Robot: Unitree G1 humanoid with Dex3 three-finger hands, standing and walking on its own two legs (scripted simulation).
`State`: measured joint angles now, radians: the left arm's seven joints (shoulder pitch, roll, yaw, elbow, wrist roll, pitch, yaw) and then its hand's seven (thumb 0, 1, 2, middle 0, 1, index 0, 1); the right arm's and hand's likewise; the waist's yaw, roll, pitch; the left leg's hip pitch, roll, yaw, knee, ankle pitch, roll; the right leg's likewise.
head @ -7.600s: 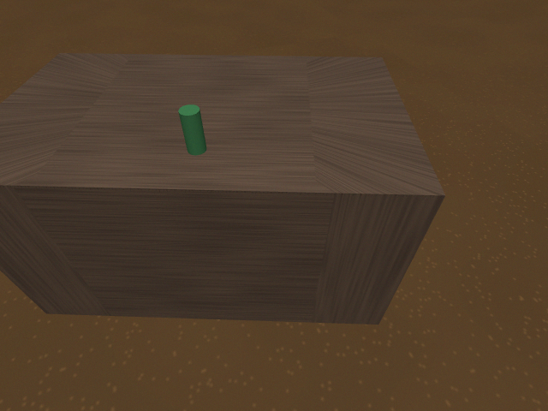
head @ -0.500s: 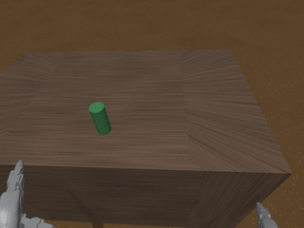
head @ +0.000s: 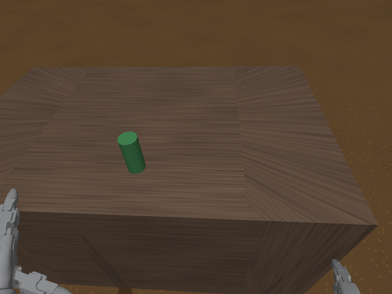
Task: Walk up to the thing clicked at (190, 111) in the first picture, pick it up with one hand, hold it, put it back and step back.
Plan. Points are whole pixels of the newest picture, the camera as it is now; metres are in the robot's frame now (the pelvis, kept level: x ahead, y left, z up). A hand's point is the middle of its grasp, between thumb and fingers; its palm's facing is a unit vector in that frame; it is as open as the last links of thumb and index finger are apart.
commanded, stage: rise first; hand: left
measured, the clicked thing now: (132, 153) +0.49 +0.23 -0.02
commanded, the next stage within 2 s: go down in 0.02 s
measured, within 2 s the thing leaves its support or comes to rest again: neither
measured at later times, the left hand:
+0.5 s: hand (29, 218) +0.24 +0.33 +0.09, palm faces +0.40 -0.87 -0.28, open 17.5 cm
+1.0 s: hand (30, 193) +0.29 +0.36 +0.09, palm faces +0.26 -0.96 -0.10, open 17.4 cm
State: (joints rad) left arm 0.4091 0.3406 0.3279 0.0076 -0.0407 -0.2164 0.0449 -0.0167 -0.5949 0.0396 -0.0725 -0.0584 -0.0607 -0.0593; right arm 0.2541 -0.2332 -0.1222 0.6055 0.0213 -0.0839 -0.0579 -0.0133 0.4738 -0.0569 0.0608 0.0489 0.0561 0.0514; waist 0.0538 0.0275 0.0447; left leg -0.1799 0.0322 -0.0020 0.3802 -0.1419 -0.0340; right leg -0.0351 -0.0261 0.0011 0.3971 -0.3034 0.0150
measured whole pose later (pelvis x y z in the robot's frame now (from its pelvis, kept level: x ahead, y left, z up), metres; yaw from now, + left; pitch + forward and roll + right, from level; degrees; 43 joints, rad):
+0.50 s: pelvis +0.00 +0.00 -0.01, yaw +1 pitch -1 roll +0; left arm 0.11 0.42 0.47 0.28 -0.15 -0.28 -0.15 -0.02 -0.55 0.06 -0.05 -0.07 -0.05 -0.06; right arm 0.19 -0.21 -0.09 0.70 0.02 -0.08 -0.07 -0.01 0.50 -0.05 0.06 0.05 0.06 0.05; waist 0.03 0.00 0.01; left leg -0.30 0.03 -0.03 0.49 -0.19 -0.03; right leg -0.13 -0.03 -0.02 0.48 -0.34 0.02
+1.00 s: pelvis +0.00 +0.02 -0.01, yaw -1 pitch +3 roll -1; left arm -0.15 0.52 0.57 0.60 -0.24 -0.21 -0.43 -0.02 -0.51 0.07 -0.04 -0.04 -0.03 -0.04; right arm 0.20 -0.22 -0.05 0.73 0.02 -0.13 -0.11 -0.01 0.49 -0.06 0.06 0.05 0.06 0.05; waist 0.02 -0.01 -0.04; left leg -0.38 0.03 0.01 0.54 -0.21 -0.01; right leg -0.20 -0.03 0.01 0.49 -0.34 0.04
